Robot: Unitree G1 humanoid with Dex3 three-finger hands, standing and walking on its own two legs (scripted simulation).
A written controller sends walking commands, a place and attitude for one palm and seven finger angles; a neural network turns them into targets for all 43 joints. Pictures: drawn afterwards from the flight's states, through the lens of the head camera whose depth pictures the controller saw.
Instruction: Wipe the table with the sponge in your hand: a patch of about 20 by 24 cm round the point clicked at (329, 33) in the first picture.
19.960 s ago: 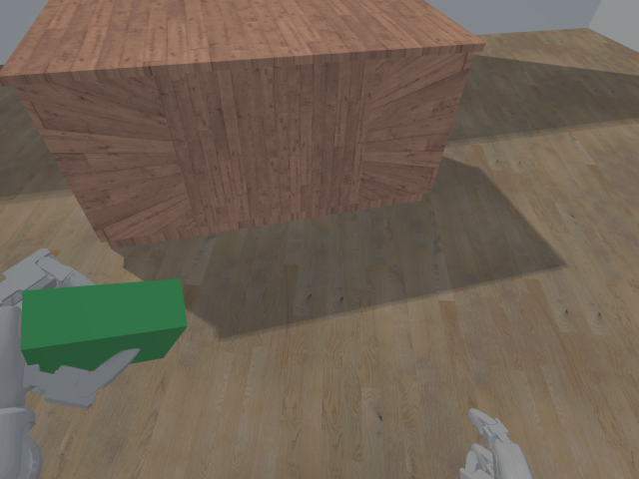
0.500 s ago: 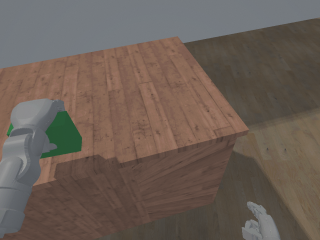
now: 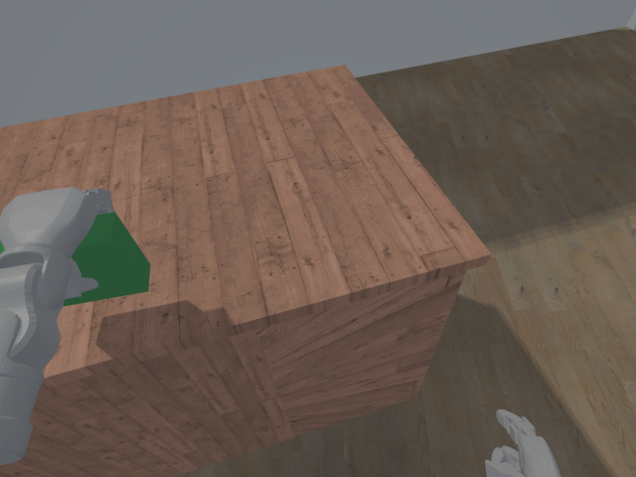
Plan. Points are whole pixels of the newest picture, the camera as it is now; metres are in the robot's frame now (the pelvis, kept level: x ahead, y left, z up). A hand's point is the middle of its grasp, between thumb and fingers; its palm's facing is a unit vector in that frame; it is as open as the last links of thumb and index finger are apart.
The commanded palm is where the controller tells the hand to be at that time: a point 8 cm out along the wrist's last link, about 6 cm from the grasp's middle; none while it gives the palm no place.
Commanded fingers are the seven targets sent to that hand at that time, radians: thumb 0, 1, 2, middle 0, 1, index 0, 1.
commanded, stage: move the sponge above the wiping area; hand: left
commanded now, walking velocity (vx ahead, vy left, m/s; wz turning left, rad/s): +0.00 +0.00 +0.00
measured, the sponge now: (89, 270) +0.31 +0.35 +0.09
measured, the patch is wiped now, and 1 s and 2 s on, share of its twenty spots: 0.00 0.00 0.00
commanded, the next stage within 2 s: lower the sponge onto the table in 1.46 s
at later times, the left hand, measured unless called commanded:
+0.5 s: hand (75, 238) +0.32 +0.35 +0.14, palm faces +0.09 +0.02 -1.00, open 8.9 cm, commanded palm +0.28 +0.35 +0.20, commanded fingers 0.00 0.10 1.30 -1.20 -1.60 -1.20 -1.60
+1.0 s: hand (73, 236) +0.32 +0.34 +0.15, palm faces +0.11 +0.03 -0.99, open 8.9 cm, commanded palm +0.28 +0.35 +0.20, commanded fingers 0.00 0.10 1.30 -1.20 -1.60 -1.20 -1.60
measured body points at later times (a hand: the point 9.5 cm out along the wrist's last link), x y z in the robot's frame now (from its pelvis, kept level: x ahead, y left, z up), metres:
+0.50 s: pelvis +0.00 +0.01 +0.00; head +0.01 -0.01 +0.45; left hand +0.31 +0.34 +0.20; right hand +0.20 -0.21 -0.10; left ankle -0.01 +0.12 -0.74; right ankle -0.01 -0.11 -0.74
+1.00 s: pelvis +0.00 +0.00 +0.00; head +0.01 -0.02 +0.45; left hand +0.31 +0.34 +0.20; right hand +0.20 -0.22 -0.10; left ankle -0.01 +0.12 -0.74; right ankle -0.01 -0.11 -0.74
